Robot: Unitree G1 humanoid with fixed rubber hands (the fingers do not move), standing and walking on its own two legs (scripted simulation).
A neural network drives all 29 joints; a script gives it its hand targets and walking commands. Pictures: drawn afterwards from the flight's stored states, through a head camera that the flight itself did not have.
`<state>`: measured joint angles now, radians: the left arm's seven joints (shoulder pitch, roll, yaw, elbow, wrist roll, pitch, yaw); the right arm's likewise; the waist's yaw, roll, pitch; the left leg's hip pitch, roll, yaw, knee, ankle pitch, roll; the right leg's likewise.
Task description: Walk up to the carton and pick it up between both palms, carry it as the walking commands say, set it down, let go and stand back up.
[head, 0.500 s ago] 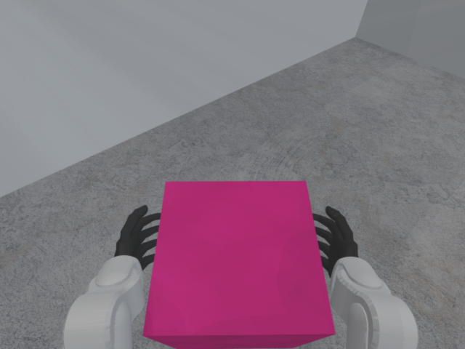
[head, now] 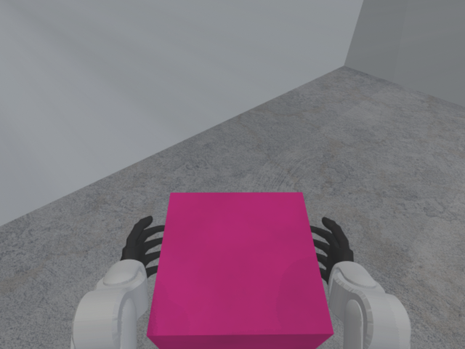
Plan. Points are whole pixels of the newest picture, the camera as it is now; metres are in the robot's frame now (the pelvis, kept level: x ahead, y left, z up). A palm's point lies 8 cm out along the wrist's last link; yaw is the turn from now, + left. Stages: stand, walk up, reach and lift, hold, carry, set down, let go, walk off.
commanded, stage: carry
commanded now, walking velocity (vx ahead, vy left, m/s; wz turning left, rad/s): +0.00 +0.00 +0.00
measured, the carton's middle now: (236, 284) +0.24 -0.01 +0.02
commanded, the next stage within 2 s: none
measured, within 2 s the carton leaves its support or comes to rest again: neither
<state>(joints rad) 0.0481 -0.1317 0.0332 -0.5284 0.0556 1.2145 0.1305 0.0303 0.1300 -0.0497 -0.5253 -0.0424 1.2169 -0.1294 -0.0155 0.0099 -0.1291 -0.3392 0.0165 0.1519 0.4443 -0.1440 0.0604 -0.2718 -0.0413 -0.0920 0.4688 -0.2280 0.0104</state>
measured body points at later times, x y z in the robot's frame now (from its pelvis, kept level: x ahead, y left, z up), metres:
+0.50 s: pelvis -0.01 -0.01 +0.00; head -0.02 -0.01 +0.45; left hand +0.24 +0.14 +0.08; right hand +0.24 -0.16 +0.08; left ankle +0.06 +0.08 -0.74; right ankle +0.01 -0.12 -0.74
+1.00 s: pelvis +0.01 -0.02 +0.00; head +0.00 -0.02 +0.45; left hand +0.27 +0.13 +0.07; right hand +0.27 -0.18 +0.07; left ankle +0.06 +0.08 -0.74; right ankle +0.01 -0.13 -0.74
